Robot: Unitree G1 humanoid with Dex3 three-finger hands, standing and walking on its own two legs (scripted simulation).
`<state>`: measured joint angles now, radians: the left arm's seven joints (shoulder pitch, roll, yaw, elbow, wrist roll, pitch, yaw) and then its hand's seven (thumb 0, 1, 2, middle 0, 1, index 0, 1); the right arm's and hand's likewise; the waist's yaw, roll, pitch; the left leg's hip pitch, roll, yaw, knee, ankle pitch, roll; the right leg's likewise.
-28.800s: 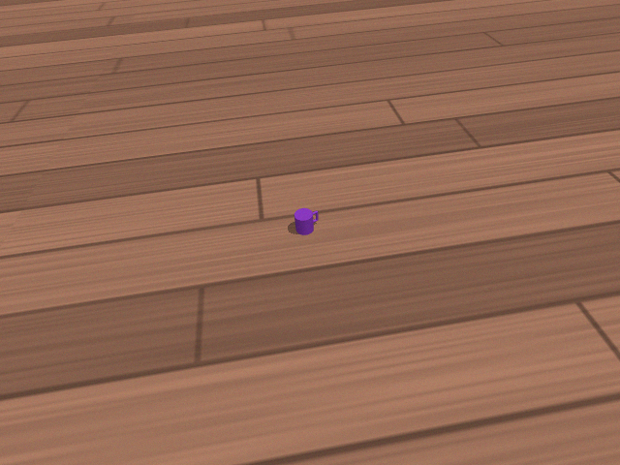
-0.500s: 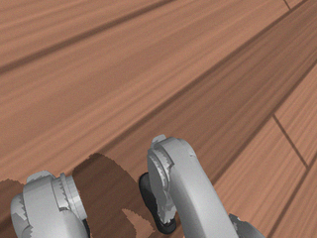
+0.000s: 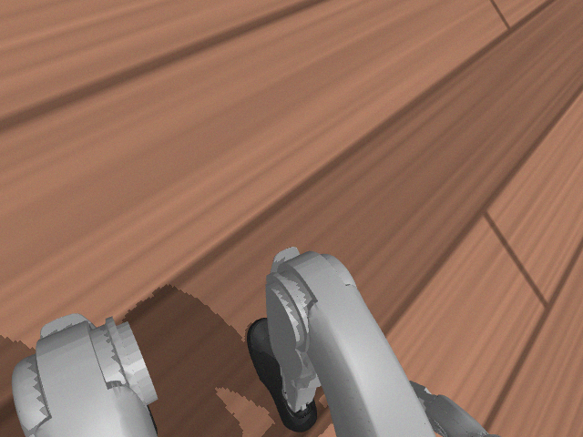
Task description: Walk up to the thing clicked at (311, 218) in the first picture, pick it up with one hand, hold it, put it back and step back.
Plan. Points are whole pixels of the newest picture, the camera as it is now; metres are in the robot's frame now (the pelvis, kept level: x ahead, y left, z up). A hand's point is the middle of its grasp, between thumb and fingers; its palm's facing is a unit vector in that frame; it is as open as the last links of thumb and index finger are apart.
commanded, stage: close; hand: left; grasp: from above
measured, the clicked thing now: out of the picture +0.46 +0.35 -0.26
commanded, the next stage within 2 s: settle in 1.26 s
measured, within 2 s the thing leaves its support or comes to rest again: leaves its support in 1.72 s
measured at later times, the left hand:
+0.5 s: hand out of the picture +0.43 +0.35 -0.22, palm faces -0.43 -0.17 -0.89, open 11.5 cm
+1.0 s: hand out of the picture +0.43 +0.35 -0.22, palm faces -0.42 -0.16 -0.90, open 10.9 cm
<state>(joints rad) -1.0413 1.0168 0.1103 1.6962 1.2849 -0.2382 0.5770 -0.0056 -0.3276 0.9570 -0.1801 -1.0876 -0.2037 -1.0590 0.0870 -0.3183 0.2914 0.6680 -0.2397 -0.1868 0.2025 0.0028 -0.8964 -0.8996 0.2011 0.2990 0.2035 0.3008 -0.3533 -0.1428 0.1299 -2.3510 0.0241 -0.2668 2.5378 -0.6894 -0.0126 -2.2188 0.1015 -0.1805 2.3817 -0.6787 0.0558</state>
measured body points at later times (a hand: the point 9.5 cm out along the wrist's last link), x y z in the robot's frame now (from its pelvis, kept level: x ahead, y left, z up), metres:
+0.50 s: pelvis +0.00 +0.00 +0.00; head +0.26 +0.13 +0.34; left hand +0.45 +0.36 -0.17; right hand +0.07 -0.25 -0.06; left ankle +0.07 +0.13 -0.27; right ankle +0.11 -0.12 -0.27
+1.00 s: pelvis +0.00 +0.00 +0.00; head +0.25 +0.13 +0.34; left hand +0.45 +0.36 -0.17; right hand +0.07 -0.25 -0.06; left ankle +0.07 +0.13 -0.27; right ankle +0.11 -0.12 -0.27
